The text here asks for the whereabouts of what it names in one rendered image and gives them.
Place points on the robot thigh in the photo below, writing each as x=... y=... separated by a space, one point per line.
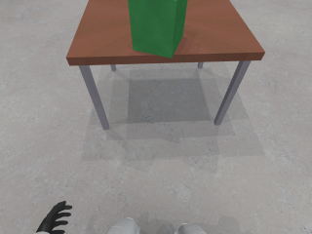
x=190 y=229
x=124 y=226

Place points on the robot left hand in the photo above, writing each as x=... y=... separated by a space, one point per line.
x=49 y=222

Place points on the carton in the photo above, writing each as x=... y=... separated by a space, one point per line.
x=157 y=25

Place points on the table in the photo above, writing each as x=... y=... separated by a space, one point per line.
x=213 y=31

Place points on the right robot thigh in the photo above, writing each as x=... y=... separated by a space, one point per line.
x=190 y=229

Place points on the left robot thigh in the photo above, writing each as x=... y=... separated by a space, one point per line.
x=124 y=226

